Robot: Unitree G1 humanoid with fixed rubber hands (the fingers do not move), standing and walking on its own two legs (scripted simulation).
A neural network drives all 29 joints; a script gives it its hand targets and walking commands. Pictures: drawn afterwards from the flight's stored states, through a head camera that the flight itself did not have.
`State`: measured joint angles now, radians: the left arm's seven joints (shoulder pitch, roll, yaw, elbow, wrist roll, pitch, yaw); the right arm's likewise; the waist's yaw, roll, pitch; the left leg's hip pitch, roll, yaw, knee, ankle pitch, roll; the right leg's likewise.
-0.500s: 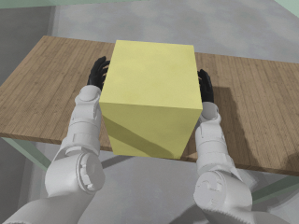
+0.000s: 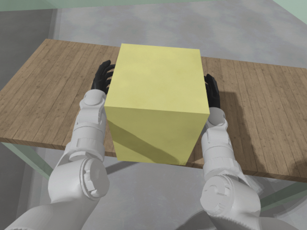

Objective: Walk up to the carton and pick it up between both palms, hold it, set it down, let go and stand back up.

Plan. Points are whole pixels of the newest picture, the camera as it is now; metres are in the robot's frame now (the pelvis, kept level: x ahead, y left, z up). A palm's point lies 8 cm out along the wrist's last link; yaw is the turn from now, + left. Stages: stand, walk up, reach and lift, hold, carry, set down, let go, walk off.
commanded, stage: reach and lift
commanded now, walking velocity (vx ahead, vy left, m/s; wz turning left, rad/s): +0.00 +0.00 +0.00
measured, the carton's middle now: (155, 108) +0.41 +0.01 +0.07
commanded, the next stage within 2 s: none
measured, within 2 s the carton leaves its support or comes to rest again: leaves its support in 0.74 s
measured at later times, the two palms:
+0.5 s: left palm (99, 92) +0.42 +0.16 +0.12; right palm (211, 106) +0.40 -0.14 +0.10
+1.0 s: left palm (98, 89) +0.40 +0.15 +0.15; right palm (219, 108) +0.38 -0.14 +0.13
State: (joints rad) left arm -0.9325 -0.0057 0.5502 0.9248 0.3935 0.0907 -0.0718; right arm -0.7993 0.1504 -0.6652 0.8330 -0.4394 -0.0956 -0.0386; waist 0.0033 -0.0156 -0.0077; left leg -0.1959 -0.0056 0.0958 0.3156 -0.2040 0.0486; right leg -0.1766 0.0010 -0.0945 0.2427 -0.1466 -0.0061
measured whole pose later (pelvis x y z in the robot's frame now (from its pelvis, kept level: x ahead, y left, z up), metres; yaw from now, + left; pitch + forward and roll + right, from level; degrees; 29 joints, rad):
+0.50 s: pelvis -0.01 +0.00 +0.00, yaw +1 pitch +5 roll -1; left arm -0.91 -0.01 0.50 0.92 0.37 0.08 -0.04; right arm -0.79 0.12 -0.62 0.89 -0.40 -0.16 -0.06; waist 0.00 -0.02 -0.02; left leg -0.21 0.00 0.09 0.32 -0.19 0.05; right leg -0.18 0.00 -0.11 0.23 -0.13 -0.01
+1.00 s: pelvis -0.03 +0.00 +0.00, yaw +0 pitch +1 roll -1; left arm -0.96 0.00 0.48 0.96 0.36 0.14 0.01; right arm -0.81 0.07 -0.59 0.97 -0.32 -0.14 -0.08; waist 0.00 -0.04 -0.03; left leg -0.15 0.00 0.11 0.30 -0.16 0.05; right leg -0.12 0.00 -0.10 0.22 -0.10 -0.01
